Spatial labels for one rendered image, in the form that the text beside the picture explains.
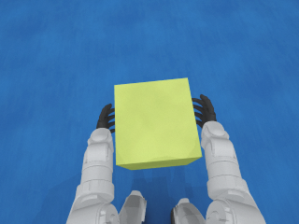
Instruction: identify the left robot forearm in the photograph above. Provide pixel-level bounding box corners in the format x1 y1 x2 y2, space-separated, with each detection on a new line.
65 128 115 224

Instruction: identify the robot right hand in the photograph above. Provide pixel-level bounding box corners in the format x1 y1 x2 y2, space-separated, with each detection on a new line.
192 94 217 129

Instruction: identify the robot left hand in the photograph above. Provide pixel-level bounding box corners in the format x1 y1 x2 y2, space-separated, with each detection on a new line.
96 104 116 133

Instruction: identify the carton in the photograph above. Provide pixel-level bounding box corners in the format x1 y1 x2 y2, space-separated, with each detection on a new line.
114 77 203 171

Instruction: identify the right robot forearm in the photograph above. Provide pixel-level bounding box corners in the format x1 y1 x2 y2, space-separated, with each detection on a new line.
200 120 260 211

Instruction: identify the right robot shin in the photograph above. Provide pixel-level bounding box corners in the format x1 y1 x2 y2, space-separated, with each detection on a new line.
178 198 190 206

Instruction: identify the robot shin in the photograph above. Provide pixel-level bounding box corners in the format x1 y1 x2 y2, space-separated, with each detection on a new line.
125 190 143 201
178 198 190 206

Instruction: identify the left robot shin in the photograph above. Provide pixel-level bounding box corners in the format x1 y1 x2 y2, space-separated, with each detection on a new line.
125 190 143 201

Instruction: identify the robot right upper arm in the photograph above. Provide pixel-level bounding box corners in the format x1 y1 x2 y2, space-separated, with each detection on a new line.
206 198 266 224

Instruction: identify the robot left upper arm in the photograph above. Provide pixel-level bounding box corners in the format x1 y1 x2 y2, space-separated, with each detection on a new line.
66 202 120 224

